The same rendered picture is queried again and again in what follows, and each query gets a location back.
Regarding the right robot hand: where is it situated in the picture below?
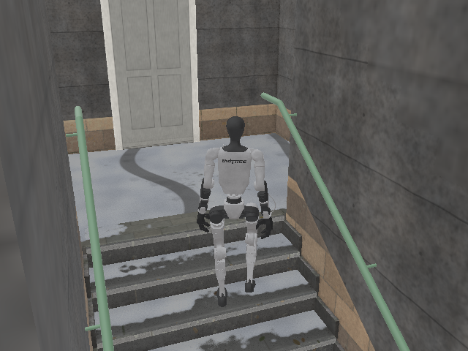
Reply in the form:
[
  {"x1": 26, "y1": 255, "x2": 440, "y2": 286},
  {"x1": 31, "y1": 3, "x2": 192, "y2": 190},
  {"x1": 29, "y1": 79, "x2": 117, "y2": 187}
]
[{"x1": 256, "y1": 217, "x2": 273, "y2": 239}]

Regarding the left robot thigh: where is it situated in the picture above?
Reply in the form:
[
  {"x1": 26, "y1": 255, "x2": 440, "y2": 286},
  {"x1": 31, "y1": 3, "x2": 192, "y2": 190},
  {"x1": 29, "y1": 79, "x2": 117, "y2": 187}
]
[{"x1": 209, "y1": 205, "x2": 227, "y2": 261}]

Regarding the right robot forearm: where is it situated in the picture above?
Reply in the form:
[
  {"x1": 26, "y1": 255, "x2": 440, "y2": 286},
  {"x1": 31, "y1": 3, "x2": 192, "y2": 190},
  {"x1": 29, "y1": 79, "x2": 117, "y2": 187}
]
[{"x1": 257, "y1": 181, "x2": 271, "y2": 219}]

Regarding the left robot hand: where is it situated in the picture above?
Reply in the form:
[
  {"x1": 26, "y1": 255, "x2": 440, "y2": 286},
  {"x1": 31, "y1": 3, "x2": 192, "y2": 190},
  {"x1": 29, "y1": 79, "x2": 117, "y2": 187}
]
[{"x1": 197, "y1": 212, "x2": 210, "y2": 233}]

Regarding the left robot forearm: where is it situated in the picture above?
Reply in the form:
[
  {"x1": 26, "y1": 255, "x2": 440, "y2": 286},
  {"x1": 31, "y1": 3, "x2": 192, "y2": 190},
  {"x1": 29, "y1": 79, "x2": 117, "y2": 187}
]
[{"x1": 198, "y1": 178, "x2": 211, "y2": 214}]

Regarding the left robot upper arm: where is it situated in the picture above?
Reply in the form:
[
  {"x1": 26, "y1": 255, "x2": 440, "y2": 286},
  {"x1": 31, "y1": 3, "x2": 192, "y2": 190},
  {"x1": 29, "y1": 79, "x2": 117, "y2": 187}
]
[{"x1": 203, "y1": 148, "x2": 219, "y2": 189}]

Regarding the right robot upper arm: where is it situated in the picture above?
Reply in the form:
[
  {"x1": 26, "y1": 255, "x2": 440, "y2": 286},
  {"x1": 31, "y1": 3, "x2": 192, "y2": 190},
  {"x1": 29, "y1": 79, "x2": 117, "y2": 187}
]
[{"x1": 250, "y1": 148, "x2": 265, "y2": 191}]

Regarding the right robot foot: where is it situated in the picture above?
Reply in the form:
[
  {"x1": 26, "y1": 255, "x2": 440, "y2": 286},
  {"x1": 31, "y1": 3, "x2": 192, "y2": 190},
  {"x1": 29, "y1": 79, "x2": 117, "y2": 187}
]
[{"x1": 245, "y1": 280, "x2": 256, "y2": 293}]

